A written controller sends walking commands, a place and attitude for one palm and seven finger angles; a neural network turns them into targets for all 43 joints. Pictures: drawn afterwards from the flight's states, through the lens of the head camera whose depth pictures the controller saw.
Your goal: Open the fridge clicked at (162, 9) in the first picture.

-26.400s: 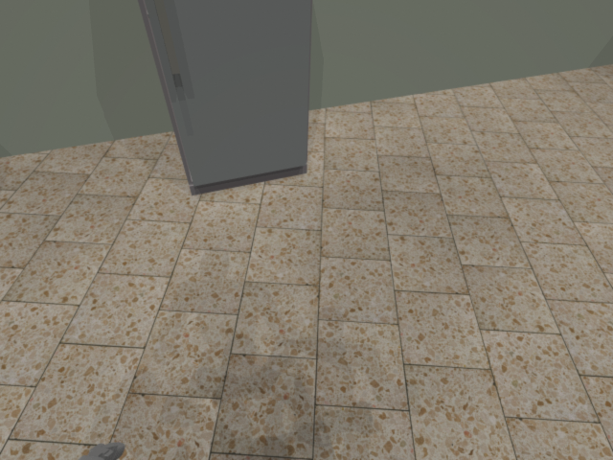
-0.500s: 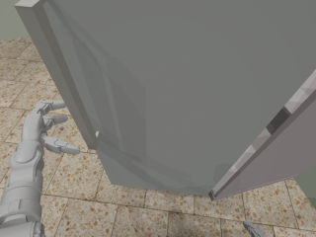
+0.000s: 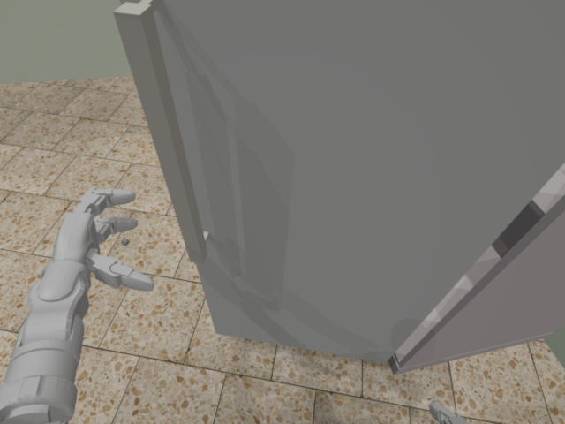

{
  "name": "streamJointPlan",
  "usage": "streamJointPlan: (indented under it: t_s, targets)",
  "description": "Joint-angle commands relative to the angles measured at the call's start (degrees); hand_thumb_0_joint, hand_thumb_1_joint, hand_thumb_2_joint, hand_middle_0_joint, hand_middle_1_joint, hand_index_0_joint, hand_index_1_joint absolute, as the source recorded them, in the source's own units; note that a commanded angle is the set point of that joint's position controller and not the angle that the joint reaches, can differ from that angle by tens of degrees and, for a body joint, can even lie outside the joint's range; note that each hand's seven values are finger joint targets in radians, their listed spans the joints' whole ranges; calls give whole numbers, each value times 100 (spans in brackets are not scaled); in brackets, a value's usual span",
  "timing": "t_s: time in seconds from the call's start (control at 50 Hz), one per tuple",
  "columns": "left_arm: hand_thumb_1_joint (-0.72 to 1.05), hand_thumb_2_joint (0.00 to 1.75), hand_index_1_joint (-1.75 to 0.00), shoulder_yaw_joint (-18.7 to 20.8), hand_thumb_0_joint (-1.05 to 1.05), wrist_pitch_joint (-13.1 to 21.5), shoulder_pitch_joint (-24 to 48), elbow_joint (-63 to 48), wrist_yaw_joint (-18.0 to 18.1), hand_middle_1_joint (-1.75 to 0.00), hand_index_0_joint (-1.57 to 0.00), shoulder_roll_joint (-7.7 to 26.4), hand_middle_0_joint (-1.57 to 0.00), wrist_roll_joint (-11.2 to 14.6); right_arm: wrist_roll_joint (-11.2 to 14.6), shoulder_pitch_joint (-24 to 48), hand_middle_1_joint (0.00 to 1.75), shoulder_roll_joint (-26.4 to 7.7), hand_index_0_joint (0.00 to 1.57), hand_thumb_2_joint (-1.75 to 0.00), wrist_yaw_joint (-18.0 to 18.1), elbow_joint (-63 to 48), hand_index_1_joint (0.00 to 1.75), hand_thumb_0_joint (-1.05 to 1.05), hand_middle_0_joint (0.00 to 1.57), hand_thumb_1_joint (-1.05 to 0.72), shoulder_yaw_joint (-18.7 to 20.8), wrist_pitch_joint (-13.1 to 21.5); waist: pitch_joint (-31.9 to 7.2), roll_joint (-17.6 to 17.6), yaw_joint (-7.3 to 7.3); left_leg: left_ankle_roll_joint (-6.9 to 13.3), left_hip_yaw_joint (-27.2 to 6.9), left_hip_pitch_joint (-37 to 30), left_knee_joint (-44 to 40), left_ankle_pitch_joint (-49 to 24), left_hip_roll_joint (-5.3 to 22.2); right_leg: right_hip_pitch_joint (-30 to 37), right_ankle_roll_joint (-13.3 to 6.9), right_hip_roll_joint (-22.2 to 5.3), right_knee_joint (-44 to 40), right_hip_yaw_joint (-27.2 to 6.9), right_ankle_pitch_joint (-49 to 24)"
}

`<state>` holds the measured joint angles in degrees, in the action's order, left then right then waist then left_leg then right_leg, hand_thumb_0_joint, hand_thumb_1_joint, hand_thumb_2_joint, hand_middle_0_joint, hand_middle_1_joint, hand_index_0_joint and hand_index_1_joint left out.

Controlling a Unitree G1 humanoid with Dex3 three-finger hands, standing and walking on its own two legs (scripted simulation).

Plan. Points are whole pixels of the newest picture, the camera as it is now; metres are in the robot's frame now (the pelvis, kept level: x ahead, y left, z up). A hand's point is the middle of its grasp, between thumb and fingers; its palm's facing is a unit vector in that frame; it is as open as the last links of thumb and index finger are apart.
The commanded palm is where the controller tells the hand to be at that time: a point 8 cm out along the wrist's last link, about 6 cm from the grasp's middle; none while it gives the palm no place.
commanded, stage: slip the hand off the handle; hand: left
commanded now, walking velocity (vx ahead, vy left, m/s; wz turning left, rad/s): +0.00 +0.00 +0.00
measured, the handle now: (182, 164) +0.45 +0.18 +0.13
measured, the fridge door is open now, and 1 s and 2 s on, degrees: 69 69 69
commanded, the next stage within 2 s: draw the hand back to the body in 0.78 s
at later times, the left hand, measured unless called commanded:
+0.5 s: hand (112, 302) +0.26 +0.24 +0.05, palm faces +0.20 -0.96 -0.20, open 14.7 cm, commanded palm +0.23 +0.28 +0.07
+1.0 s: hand (105, 293) +0.26 +0.24 +0.07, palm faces +0.15 -0.99 -0.01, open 14.7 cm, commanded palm +0.22 +0.29 +0.08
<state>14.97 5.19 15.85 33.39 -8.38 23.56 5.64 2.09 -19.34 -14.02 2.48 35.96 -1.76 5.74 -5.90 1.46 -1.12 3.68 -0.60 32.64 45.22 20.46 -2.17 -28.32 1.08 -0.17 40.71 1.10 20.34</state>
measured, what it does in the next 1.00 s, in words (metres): stands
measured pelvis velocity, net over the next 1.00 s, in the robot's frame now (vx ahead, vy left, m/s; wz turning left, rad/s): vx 0.00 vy -0.04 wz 0.01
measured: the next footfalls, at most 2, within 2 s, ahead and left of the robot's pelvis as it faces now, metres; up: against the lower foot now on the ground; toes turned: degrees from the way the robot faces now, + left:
none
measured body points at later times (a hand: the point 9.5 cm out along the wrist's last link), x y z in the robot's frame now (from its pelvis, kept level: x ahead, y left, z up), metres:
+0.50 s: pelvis +0.00 -0.04 +0.00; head +0.02 -0.04 +0.45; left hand +0.24 +0.29 +0.06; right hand +0.17 -0.29 -0.08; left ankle +0.02 +0.07 -0.71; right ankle +0.00 -0.15 -0.71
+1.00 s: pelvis +0.00 -0.04 +0.00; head +0.03 -0.03 +0.44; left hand +0.25 +0.29 +0.08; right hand +0.16 -0.28 -0.08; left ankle +0.02 +0.07 -0.71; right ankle +0.00 -0.15 -0.71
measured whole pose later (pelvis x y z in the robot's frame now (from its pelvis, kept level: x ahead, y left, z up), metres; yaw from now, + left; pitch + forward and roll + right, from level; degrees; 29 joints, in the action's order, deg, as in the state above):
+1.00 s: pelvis +0.00 -0.04 +0.00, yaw +0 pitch +7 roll -2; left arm 23.4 10.7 -5.4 14.5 -21.4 21.0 21.2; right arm 2.6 -15.8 -15.0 7.3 36.1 -2.2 15.5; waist -4.7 1.5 0.9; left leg 1.1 -2.2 32.6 47.5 21.9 -0.6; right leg -28.9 -0.8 1.5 44.3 2.5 22.6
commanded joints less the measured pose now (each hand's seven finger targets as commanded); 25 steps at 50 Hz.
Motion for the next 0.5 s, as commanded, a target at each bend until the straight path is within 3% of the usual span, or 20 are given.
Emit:
streamJointPlan:
  t_s: [0.0, 0.02, 0.06, 0.08, 0.1, 0.14, 0.2, 0.22, 0.24, 0.28, 0.3, 0.32, 0.4, 0.42, 0.44, 0.48]
  targets:
    - [-55, 20, -115, 293, 0, 224, 1590, -1159, 29, -115, -25, 1024, -25, 138, 69, 314, 30, -1045, 20, -90, 113, -780, 30, 0, 20, -90, 393, 298, -919, 49, -40, -404, -774, -1301, -1046, -432, 374, -408, -292, 199, -432, 239, -251]
    - [-55, 20, -115, 485, 0, 262, 1528, -1305, 71, -115, -25, 1222, -25, 111, 60, 325, 30, -1051, 20, -90, 122, -816, 30, 0, 20, -90, 386, 306, -1018, 67, 24, -395, -740, -1268, -1063, -415, 342, -304, -307, 194, -430, 223, -251]
    - [-55, 20, -115, 532, 0, 373, 1324, -1668, 155, -115, -25, 1248, -25, 71, 42, 416, 30, -994, 20, -90, 125, -885, 30, 0, 20, -90, 361, 350, -1098, 230, 82, -390, -684, -1335, -1046, -502, 323, -231, -315, 191, -400, 222, -277]
    - [-55, 20, -115, 645, 0, 464, 1214, -1942, 195, -115, -25, 1392, -25, 46, 9, 420, 30, -991, 20, -90, 124, -909, 30, 0, 20, -90, 360, 369, -1327, 413, 175, -395, -619, -1422, -985, -733, 307, -88, -334, 192, -362, 189, -374]
    - [-55, 20, -115, 617, 0, 538, 1071, -2153, 215, -115, -25, 1375, -25, 22, 0, 460, 30, -946, 20, -90, 118, -924, 30, 0, 20, -90, 344, 401, -1388, 650, 166, -420, -608, -1541, -956, -885, 311, -94, -336, 193, -350, 187, -399]
    - [-55, 20, -115, 623, 0, 647, 705, -2412, 243, -115, -25, 1297, -25, 46, -20, 521, 30, -888, 20, -90, 115, -929, 30, 0, 20, -90, 332, 458, -1389, 800, 198, -423, -534, -1596, -890, -1124, 301, -31, -336, 207, -347, 179, -501]
    - [-55, 20, -115, 755, 0, 545, 121, -2272, 159, -115, -25, 1286, -25, 217, 8, 594, 30, -894, 20, -90, 147, -927, 30, 0, 20, -90, 307, 505, -1078, 315, 195, -275, -362, -1138, -886, -849, 252, 210, -303, 204, -466, 140, -539]
    - [-55, 20, -115, 803, 0, 481, 99, -2339, 106, -115, -25, 1338, -25, 259, 30, 627, 30, -905, 20, -90, 166, -935, 30, 0, 20, -90, 315, 514, -1043, 408, 178, -255, -312, -1092, -893, -776, 239, 220, -295, 193, -497, 118, -536]
    - [-55, 20, -115, 709, 0, 392, -12, -2281, 43, -115, -25, 1199, -25, 322, 47, 661, 30, -881, 20, -90, 179, -944, 30, 0, 20, -90, 299, 540, -905, 281, 173, -225, -273, -1006, -897, -662, 218, 253, -280, 186, -548, 107, -505]
    - [-55, 20, -115, 912, 0, 254, -295, -2321, -85, -115, -25, 1374, -25, 402, 74, 674, 30, -912, 20, -90, 229, -969, 30, 0, 20, -90, 311, 571, -869, 182, 216, -175, -191, -906, -878, -713, 182, 405, -276, 159, -622, 44, -615]
    - [-55, 20, -115, 779, 0, 195, -476, -2282, -167, -115, -25, 1216, -25, 444, 99, 700, 30, -881, 20, -90, 240, -980, 30, 0, 20, -90, 294, 600, -745, 168, 195, -157, -138, -858, -855, -724, 174, 390, -259, 144, -644, 42, -656]
    - [-55, 20, -115, 837, 0, 193, -302, -2509, -230, -115, -25, 1329, -25, 468, 109, 716, 30, -906, 20, -90, 254, -984, 30, 0, 20, -90, 301, 629, -790, 256, 169, -151, -135, -895, -833, -789, 160, 379, -256, 133, -651, 17, -739]
    - [-55, 20, -115, 774, 0, 285, -794, -2833, -430, -115, -25, 1160, -25, 589, 93, 692, 30, -847, 20, -90, 303, -1003, 30, 0, 20, -90, 315, 781, -883, 167, 155, -101, -68, -979, -667, -1000, 132, 441, -214, 132, -640, -39, -979]
    - [-55, 20, -115, 904, 0, 346, -694, -2956, -458, -115, -25, 1317, -25, 621, 93, 685, 30, -877, 20, -90, 320, -976, 30, 0, 20, -90, 320, 815, -904, 128, 130, -104, -91, -963, -652, -996, 128, 415, -203, 125, -634, -52, -980]
    - [-55, 20, -115, 815, 0, 395, -898, -2957, -498, -115, -25, 1171, -25, 647, 82, 698, 30, -844, 20, -90, 326, -971, 30, 0, 20, -90, 314, 857, -867, 47, 149, -97, -77, -956, -625, -1039, 123, 452, -198, 126, -615, -46, -1046]
    - [-55, 20, -115, 1031, 0, 446, -1183, -3024, -540, -115, -25, 1322, -25, 698, 65, 682, 30, -875, 20, -90, 341, -963, 30, 0, 20, -90, 333, 909, -903, 36, 192, -83, -56, -913, -543, -1151, 106, 491, -186, 109, -576, -96, -1203]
